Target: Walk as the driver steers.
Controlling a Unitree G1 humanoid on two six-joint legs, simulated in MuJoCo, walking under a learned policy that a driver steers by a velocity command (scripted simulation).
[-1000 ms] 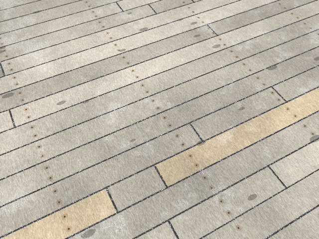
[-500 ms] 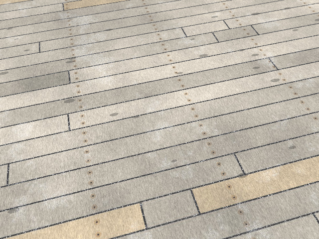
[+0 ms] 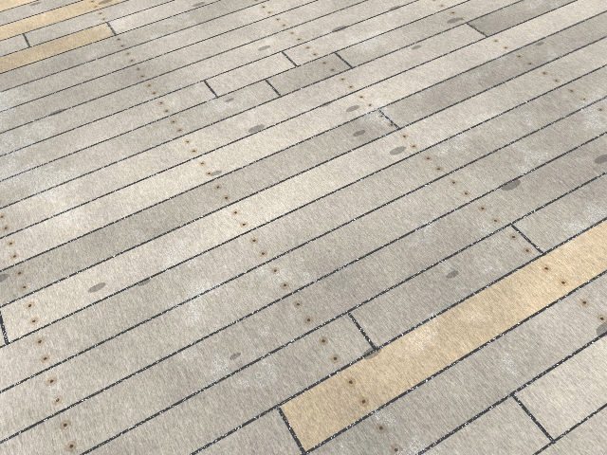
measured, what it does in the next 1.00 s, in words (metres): walks ahead: left foot, then right foot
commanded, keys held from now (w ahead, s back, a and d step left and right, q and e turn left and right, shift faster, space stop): w+e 0.26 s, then w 0.18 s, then w+q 0.56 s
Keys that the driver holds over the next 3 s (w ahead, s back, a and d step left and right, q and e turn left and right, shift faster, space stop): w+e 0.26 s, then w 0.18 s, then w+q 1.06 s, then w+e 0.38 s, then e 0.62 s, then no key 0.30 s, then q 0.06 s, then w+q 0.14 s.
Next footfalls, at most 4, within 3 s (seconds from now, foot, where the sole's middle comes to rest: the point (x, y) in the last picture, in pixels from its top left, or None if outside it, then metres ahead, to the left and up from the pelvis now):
0.40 left None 0.42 0.08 -0.77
0.84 right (433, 392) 0.62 -0.21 -0.77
1.36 left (313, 293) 0.89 0.06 -0.77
1.88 right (351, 191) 1.25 -0.06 -0.77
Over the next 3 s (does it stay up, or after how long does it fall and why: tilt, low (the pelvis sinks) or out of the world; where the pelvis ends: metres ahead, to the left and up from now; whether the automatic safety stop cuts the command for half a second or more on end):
stays up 1.27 0.01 0.01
